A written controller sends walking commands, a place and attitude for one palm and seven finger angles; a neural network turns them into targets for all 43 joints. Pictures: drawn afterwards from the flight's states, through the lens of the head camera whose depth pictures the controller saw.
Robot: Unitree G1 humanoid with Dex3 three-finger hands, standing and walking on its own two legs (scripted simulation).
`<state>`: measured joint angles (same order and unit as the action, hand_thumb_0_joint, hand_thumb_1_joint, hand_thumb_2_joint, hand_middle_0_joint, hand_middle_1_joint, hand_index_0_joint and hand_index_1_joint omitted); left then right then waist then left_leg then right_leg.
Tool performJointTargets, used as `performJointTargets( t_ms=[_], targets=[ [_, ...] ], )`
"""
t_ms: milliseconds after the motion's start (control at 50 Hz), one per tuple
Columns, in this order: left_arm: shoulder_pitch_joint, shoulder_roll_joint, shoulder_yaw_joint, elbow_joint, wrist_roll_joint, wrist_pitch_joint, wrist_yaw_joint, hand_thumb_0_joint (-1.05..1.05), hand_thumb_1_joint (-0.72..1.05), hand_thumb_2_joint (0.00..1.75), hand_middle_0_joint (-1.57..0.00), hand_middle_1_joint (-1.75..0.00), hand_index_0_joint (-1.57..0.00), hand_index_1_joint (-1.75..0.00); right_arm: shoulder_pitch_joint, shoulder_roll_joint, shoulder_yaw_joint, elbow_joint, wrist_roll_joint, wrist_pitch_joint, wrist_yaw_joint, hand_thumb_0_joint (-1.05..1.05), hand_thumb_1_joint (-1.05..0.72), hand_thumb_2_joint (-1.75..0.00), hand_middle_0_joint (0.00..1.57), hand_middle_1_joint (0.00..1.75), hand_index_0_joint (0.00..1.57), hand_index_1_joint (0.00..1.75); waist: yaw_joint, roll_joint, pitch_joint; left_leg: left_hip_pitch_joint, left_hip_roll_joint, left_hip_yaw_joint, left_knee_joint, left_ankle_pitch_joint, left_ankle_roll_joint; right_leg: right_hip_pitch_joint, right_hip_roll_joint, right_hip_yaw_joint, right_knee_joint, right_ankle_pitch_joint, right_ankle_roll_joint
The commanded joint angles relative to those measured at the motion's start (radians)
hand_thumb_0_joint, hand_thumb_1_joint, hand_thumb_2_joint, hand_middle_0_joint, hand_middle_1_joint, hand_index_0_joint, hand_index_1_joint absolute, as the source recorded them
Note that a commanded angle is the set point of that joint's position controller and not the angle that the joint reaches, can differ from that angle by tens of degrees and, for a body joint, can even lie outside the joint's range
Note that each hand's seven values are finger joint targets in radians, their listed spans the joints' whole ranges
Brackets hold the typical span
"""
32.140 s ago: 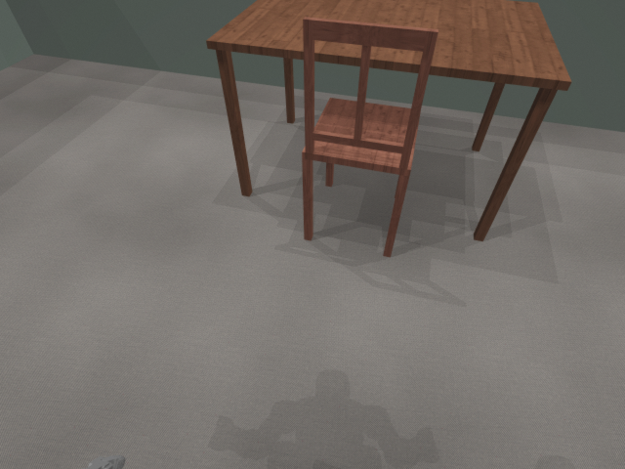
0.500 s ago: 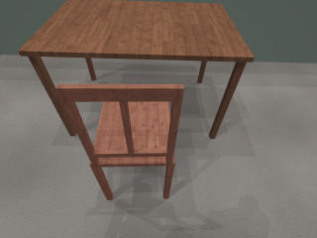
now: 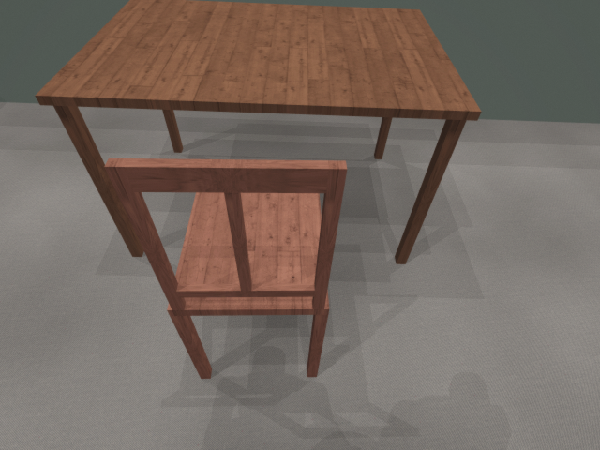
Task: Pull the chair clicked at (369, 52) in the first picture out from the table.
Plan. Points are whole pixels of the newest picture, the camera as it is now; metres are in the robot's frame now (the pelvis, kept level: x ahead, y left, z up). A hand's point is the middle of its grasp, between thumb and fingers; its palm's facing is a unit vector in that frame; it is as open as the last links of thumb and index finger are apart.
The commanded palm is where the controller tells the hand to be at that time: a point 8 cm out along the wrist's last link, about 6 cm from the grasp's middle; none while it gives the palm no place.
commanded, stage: look again from close up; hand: left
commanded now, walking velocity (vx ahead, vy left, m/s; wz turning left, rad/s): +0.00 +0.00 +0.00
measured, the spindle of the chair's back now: (240, 245) +0.48 +0.15 -0.08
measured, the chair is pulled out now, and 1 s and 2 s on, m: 0.28 0.28 0.28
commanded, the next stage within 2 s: shuffle to correct the standing spot in 0.24 s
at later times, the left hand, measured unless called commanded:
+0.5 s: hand out of the picture -0.02 +0.16 -0.18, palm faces +0.04 -0.99 -0.16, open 7.4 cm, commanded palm none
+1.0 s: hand out of the picture -0.01 +0.09 -0.19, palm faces +0.15 -0.98 -0.11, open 7.4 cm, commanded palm none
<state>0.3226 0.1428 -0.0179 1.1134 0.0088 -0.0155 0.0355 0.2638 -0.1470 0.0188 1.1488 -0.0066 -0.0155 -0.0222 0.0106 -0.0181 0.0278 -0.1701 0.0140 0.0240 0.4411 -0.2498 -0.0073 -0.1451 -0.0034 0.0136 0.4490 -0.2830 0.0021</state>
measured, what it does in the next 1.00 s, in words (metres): shifts its weight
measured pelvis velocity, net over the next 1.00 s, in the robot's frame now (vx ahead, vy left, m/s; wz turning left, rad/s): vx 0.06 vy -0.04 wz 0.06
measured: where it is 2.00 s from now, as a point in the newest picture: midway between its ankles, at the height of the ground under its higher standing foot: outside the picture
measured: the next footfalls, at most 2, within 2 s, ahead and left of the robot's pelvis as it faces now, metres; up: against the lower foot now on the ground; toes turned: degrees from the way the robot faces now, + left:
none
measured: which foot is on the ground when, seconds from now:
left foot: down 0.00-1.00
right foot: down 0.00-1.00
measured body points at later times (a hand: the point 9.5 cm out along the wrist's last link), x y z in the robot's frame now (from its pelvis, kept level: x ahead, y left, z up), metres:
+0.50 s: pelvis +0.00 +0.00 +0.00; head +0.00 +0.01 +0.45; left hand -0.02 +0.21 -0.17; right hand +0.00 -0.22 -0.16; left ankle -0.01 +0.12 -0.74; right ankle -0.03 -0.12 -0.74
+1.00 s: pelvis +0.06 -0.04 -0.01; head +0.07 -0.02 +0.44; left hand -0.02 +0.14 -0.18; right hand +0.09 -0.26 -0.16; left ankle +0.02 +0.09 -0.74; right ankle -0.03 -0.12 -0.74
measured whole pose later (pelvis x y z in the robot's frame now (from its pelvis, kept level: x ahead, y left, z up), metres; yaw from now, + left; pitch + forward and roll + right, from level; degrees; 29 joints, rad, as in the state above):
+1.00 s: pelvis +0.06 -0.04 -0.01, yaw +3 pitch -1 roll +1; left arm 0.40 0.09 0.00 1.15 0.01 -0.01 0.05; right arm 0.24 -0.13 0.00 1.15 0.00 -0.02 -0.06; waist 0.03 -0.05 0.03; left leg -0.18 0.04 0.07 0.54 -0.35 -0.02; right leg -0.07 0.03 -0.06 0.50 -0.42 -0.04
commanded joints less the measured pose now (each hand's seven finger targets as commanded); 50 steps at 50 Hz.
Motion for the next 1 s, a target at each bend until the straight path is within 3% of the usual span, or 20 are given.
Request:
performJointTargets(
  t_ms=[0, 320, 360, 400, 460, 500, 560, 600, 660, 720, 760, 780, 800, 820, 840, 860, 880, 900, 940, 980],
  targets=[
    [0.08, 0.102, 0.021, -0.02, 0.004, -0.013, 0.003, 0.0, 0.9, 0.9, -0.2, -0.3, -0.2, -0.3, 0.049, -0.093, -0.017, -0.032, 0.002, -0.013, -0.009, 0.0, -0.9, -0.9, 0.2, 0.3, 0.2, 0.3, -0.003, 0.006, 0.04, 0.005, 0.071, -0.064, -0.072, 0.151, 0.033, -0.066, -0.087, 0.068, -0.093, 0.169, -0.025],
    [0.094, 0.092, 0.021, -0.015, 0.003, -0.014, 0.004, 0.0, 0.9, 0.9, -0.2, -0.3, -0.2, -0.3, 0.059, -0.086, -0.016, -0.026, 0.002, -0.015, -0.011, 0.0, -0.9, -0.9, 0.2, 0.3, 0.2, 0.3, 0.0, 0.017, 0.041, 0.006, 0.073, -0.064, -0.076, 0.162, 0.032, -0.061, -0.087, 0.06, -0.094, 0.172, -0.025],
    [0.1, 0.089, 0.023, -0.012, 0.007, -0.011, 0.0, 0.0, 0.9, 0.9, -0.2, -0.3, -0.2, -0.3, 0.067, -0.088, -0.019, -0.021, 0.0, -0.011, -0.009, 0.0, -0.9, -0.9, 0.2, 0.3, 0.2, 0.3, -0.005, -0.008, 0.057, -0.007, 0.071, -0.073, -0.076, 0.074, 0.038, -0.071, -0.078, 0.044, -0.091, 0.065, -0.025],
    [0.097, 0.089, 0.026, -0.014, 0.01, -0.004, -0.003, 0.0, 0.9, 0.9, -0.2, -0.3, -0.2, -0.3, 0.074, -0.094, -0.025, -0.019, -0.004, -0.004, -0.007, 0.0, -0.9, -0.9, 0.2, 0.3, 0.2, 0.3, -0.01, 0.014, 0.083, -0.027, 0.077, -0.098, -0.096, -0.063, 0.048, -0.11, -0.066, 0.025, -0.076, -0.076, -0.027],
    [0.103, 0.081, 0.03, -0.02, 0.017, 0.001, -0.01, 0.0, 0.9, 0.9, -0.2, -0.3, -0.2, -0.3, 0.081, -0.103, -0.036, -0.025, -0.009, 0.004, -0.004, 0.0, -0.9, -0.9, 0.2, 0.3, 0.2, 0.3, -0.009, 0.059, 0.136, -0.098, 0.1, -0.158, -0.153, -0.243, 0.071, -0.142, -0.048, -0.016, -0.035, -0.158, -0.027],
    [0.115, 0.074, 0.031, -0.022, 0.018, -0.002, -0.012, 0.0, 0.9, 0.9, -0.2, -0.3, -0.2, -0.3, 0.092, -0.108, -0.041, -0.031, -0.01, 0.001, -0.006, 0.0, -0.9, -0.9, 0.2, 0.3, 0.2, 0.3, -0.009, 0.091, 0.117, -0.098, 0.12, -0.192, -0.162, -0.227, 0.088, -0.135, -0.042, -0.046, 0.007, -0.116, -0.026],
    [0.13, 0.065, 0.034, -0.02, 0.02, -0.004, -0.014, 0.0, 0.9, 0.9, -0.2, -0.3, -0.2, -0.3, 0.109, -0.103, -0.047, -0.029, -0.01, -0.004, -0.012, 0.0, -0.9, -0.9, 0.2, 0.3, 0.2, 0.3, -0.007, 0.073, 0.121, -0.101, 0.13, -0.199, -0.127, -0.109, 0.1, -0.123, -0.04, -0.055, 0.019, -0.055, -0.031],
    [0.152, 0.066, 0.039, -0.014, 0.017, -0.007, -0.014, 0.0, 0.9, 0.9, -0.2, -0.3, -0.2, -0.3, 0.114, -0.098, -0.048, -0.03, -0.012, -0.008, -0.017, 0.0, -0.9, -0.9, 0.2, 0.3, 0.2, 0.3, -0.004, 0.06, 0.083, -0.076, 0.122, -0.167, -0.061, 0.03, 0.097, -0.096, -0.049, -0.039, 0.014, 0.009, -0.039],
    [0.182, 0.08, 0.049, -0.003, 0.015, -0.007, -0.012, 0.0, 0.9, 0.9, -0.2, -0.3, -0.2, -0.3, 0.11, -0.077, -0.046, -0.029, -0.012, -0.012, -0.026, 0.0, -0.9, -0.9, 0.2, 0.3, 0.2, 0.3, 0.001, -0.024, 0.061, -0.094, 0.08, -0.073, 0.07, 0.155, 0.072, -0.036, -0.08, 0.012, -0.007, 0.172, -0.062],
    [0.232, 0.11, 0.066, 0.009, 0.015, -0.003, -0.006, 0.0, 0.9, 0.9, -0.2, -0.3, -0.2, -0.3, 0.08, -0.048, -0.044, -0.049, -0.013, -0.014, -0.031, 0.0, -0.9, -0.9, 0.2, 0.3, 0.2, 0.3, 0.014, -0.173, 0.021, -0.205, 0.02, 0.042, 0.232, -0.003, 0.04, 0.093, -0.156, 0.099, -0.028, 0.485, -0.111],
    [0.247, 0.102, 0.064, 0.011, 0.021, 0.004, -0.002, 0.0, 0.9, 0.9, -0.2, -0.3, -0.2, -0.3, 0.029, -0.031, -0.044, -0.061, -0.013, -0.011, -0.035, 0.0, -0.9, -0.9, 0.2, 0.3, 0.2, 0.3, 0.026, -0.159, 0.073, -0.278, 0.02, 0.069, 0.299, -0.216, 0.036, 0.102, -0.199, 0.136, -0.025, 0.669, -0.168],
    [0.244, 0.091, 0.06, 0.01, 0.023, 0.003, 0.001, 0.0, 0.9, 0.9, -0.2, -0.3, -0.2, -0.3, 0.016, -0.027, -0.041, -0.064, -0.011, -0.012, -0.035, 0.0, -0.9, -0.9, 0.2, 0.3, 0.2, 0.3, 0.024, -0.139, 0.069, -0.269, 0.027, 0.068, 0.28, -0.23, 0.036, 0.102, -0.203, 0.139, -0.012, 0.743, -0.183],
    [0.222, 0.077, 0.054, 0.009, 0.02, 0.0, 0.004, 0.0, 0.9, 0.9, -0.2, -0.3, -0.2, -0.3, 0.028, -0.014, -0.036, -0.054, -0.008, -0.013, -0.034, 0.0, -0.9, -0.9, 0.2, 0.3, 0.2, 0.3, 0.006, -0.103, 0.055, -0.213, 0.031, 0.059, 0.199, -0.185, 0.035, 0.09, -0.196, 0.12, 0.015, 0.795, -0.177],
    [0.186, 0.069, 0.046, 0.004, 0.012, -0.005, 0.007, 0.0, 0.9, 0.9, -0.2, -0.3, -0.2, -0.3, 0.075, -0.01, -0.03, -0.033, -0.005, -0.016, -0.035, 0.0, -0.9, -0.9, 0.2, 0.3, 0.2, 0.3, -0.029, -0.055, 0.024, -0.083, 0.033, 0.047, 0.06, -0.035, 0.038, 0.047, -0.166, 0.078, 0.07, 0.833, -0.144],
    [0.163, 0.054, 0.041, -0.004, 0.005, -0.011, 0.008, 0.0, 0.9, 0.9, -0.2, -0.3, -0.2, -0.3, 0.131, -0.023, -0.031, 0.0, -0.006, -0.024, -0.036, 0.0, -0.9, -0.9, 0.2, 0.3, 0.2, 0.3, -0.051, 0.019, 0.001, 0.058, 0.068, 0.006, 0.017, 0.312, 0.054, -0.021, -0.1, 0.019, 0.138, 0.757, -0.091],
    [0.155, 0.04, 0.035, -0.008, 0.0, -0.017, 0.011, 0.0, 0.9, 0.9, -0.2, -0.3, -0.2, -0.3, 0.155, -0.059, -0.03, 0.019, -0.006, -0.025, -0.039, 0.0, -0.9, -0.9, 0.2, 0.3, 0.2, 0.3, -0.043, 0.117, -0.031, 0.121, 0.132, -0.05, 0.06, 0.584, 0.087, -0.058, -0.066, -0.006, 0.133, 0.545, -0.045],
    [0.157, 0.036, 0.035, -0.001, -0.002, -0.015, 0.017, 0.0, 0.9, 0.9, -0.2, -0.3, -0.2, -0.3, 0.125, -0.059, -0.029, 0.022, 0.001, -0.023, -0.043, 0.0, -0.9, -0.9, 0.2, 0.3, 0.2, 0.3, -0.022, 0.213, -0.005, 0.106, 0.166, -0.065, 0.046, 0.709, 0.107, -0.044, -0.064, -0.023, 0.086, 0.355, -0.019],
    [0.174, 0.039, 0.034, 0.011, -0.002, -0.013, 0.02, 0.0, 0.9, 0.9, -0.2, -0.3, -0.2, -0.3, 0.077, -0.052, -0.024, 0.009, 0.006, -0.017, -0.045, 0.0, -0.9, -0.9, 0.2, 0.3, 0.2, 0.3, 0.003, 0.184, 0.033, 0.086, 0.154, -0.058, 0.055, 0.714, 0.094, -0.04, -0.069, -0.005, 0.01, 0.293, -0.017],
    [0.195, 0.059, 0.033, 0.021, 0.005, -0.013, 0.02, 0.0, 0.9, 0.9, -0.2, -0.3, -0.2, -0.3, 0.035, -0.042, -0.025, -0.017, 0.01, -0.009, -0.043, 0.0, -0.9, -0.9, 0.2, 0.3, 0.2, 0.3, 0.004, 0.075, 0.106, 0.058, 0.103, -0.018, 0.06, 0.542, 0.051, -0.057, -0.1, 0.029, -0.053, 0.529, -0.012],
    [0.193, 0.084, 0.038, 0.012, 0.005, -0.014, 0.025, 0.0, 0.9, 0.9, -0.2, -0.3, -0.2, -0.3, 0.036, -0.048, -0.029, -0.039, 0.01, -0.002, -0.041, 0.0, -0.9, -0.9, 0.2, 0.3, 0.2, 0.3, 0.0, 0.031, 0.033, 0.057, 0.087, -0.004, 0.059, 0.47, 0.038, 0.011, -0.131, 0.041, -0.025, 0.743, -0.008]
  ],
)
